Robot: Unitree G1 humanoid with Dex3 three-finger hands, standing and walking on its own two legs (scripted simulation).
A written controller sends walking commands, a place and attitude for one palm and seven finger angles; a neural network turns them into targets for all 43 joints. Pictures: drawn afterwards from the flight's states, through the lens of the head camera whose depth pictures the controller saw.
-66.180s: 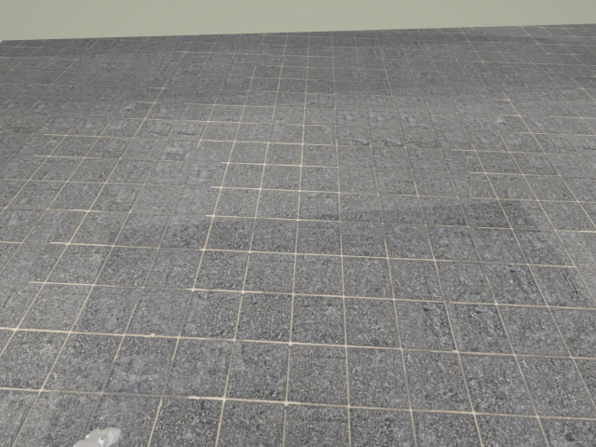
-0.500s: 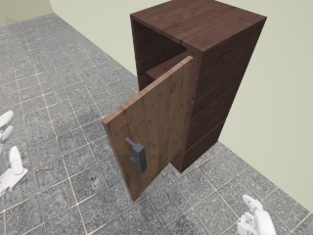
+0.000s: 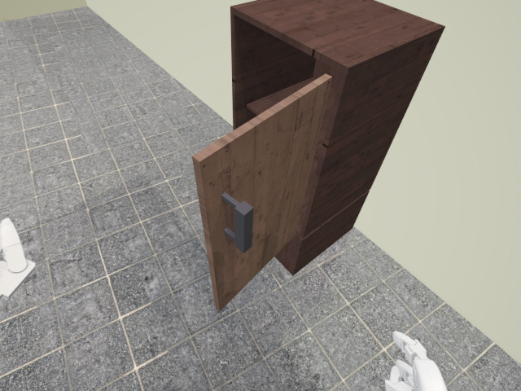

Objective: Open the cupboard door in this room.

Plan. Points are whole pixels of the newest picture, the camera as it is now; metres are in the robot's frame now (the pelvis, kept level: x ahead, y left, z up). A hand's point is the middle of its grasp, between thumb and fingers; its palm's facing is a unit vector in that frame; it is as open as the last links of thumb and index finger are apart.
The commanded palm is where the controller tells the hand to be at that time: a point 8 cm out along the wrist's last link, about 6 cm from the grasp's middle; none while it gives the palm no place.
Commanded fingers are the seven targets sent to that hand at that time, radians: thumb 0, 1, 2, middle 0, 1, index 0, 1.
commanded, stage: step back with the hand held close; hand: left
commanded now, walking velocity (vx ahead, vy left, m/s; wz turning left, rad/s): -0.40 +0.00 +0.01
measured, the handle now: (235, 222) +0.42 +0.07 -0.02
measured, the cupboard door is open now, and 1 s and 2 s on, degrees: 99 99 99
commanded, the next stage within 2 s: stop stepping back and stand still in 0.58 s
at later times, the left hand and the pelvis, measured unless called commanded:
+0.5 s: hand out of the picture +0.13 +0.29 +0.19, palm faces +0.49 -0.75 -0.44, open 7.4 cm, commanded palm +0.07 +0.31 +0.19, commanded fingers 0.00 0.90 0.90 -0.20 -0.30 -0.20 -0.30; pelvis -0.06 +0.01 +0.01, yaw +1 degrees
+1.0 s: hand out of the picture +0.07 +0.28 +0.17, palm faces +0.43 -0.82 -0.37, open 7.4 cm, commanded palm +0.02 +0.31 +0.19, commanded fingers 0.00 0.90 0.90 -0.20 -0.30 -0.20 -0.30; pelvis -0.13 +0.02 -0.02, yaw -2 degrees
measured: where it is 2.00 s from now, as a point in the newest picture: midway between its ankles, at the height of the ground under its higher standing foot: outside the picture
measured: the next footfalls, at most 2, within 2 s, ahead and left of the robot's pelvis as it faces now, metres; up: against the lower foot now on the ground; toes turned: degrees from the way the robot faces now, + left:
right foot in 0.68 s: -0.22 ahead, -0.15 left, +0.00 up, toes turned -3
right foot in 1.12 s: -0.20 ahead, -0.06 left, +0.00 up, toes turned -2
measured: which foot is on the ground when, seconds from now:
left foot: down 0.00-1.00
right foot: down 0.00-0.34, up 0.36-0.66, down 0.68-1.00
